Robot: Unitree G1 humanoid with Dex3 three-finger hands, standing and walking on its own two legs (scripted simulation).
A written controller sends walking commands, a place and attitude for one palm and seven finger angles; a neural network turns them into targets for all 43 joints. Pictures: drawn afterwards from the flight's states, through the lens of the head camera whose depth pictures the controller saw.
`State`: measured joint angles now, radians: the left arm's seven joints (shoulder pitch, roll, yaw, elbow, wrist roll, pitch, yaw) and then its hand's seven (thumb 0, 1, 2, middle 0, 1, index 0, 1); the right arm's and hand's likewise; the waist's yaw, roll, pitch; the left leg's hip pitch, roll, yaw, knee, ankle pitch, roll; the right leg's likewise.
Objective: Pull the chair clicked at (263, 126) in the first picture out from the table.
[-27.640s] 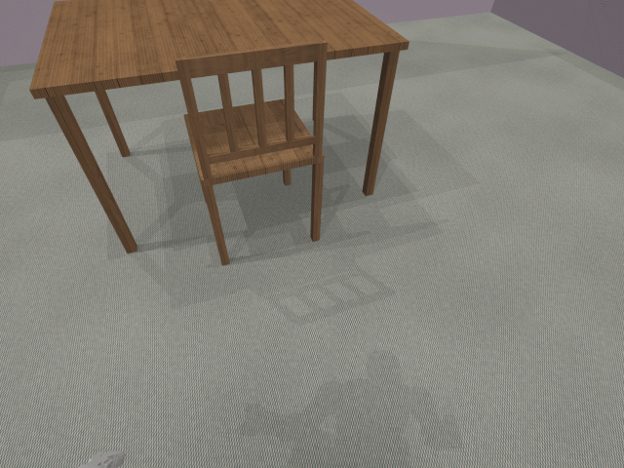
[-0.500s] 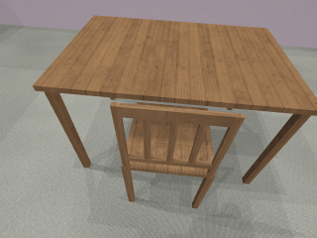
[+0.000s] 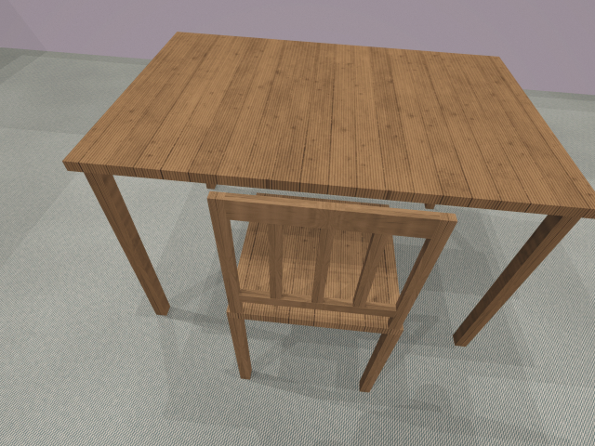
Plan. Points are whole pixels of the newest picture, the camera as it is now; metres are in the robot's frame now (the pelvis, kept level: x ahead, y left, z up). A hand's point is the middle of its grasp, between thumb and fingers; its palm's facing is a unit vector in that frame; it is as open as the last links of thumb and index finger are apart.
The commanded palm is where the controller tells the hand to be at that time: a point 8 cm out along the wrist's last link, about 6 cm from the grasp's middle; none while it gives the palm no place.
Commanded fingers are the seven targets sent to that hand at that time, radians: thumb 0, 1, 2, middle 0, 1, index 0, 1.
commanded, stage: look again from close up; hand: left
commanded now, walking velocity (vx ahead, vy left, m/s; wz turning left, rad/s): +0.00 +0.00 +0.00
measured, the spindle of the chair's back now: (321, 267) +0.47 -0.02 -0.11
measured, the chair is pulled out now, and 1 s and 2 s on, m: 0.00 0.00 0.00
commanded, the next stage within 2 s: none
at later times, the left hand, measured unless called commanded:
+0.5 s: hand out of the picture -0.04 +0.14 -0.18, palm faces +0.06 -0.99 -0.15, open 7.3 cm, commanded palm none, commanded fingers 0.00 0.90 0.90 -0.20 -0.30 -0.20 -0.30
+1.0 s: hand out of the picture -0.04 +0.11 -0.18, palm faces +0.05 -0.99 -0.14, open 7.3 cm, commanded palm none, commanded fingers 0.00 0.90 0.90 -0.20 -0.30 -0.20 -0.30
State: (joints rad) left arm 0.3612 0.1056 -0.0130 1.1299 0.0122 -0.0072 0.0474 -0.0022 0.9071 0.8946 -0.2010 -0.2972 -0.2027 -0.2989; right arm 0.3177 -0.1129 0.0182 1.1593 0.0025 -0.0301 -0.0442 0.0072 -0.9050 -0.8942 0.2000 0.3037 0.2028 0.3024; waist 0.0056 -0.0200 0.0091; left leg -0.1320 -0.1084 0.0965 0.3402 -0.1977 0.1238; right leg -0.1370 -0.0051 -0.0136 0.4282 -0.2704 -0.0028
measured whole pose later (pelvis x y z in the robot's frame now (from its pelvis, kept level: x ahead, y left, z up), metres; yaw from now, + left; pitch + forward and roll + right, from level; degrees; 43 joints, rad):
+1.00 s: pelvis +0.00 -0.03 +0.00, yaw +0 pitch -1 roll +1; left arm 0.38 0.08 -0.02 1.14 0.01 -0.02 0.05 0.00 0.91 0.89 -0.20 -0.30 -0.20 -0.30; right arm 0.33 -0.10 0.02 1.17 0.00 -0.03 -0.05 0.01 -0.91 -0.89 0.20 0.30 0.20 0.30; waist 0.01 -0.01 0.00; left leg -0.14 -0.08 0.09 0.36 -0.21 0.09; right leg -0.14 0.03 -0.02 0.42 -0.27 -0.04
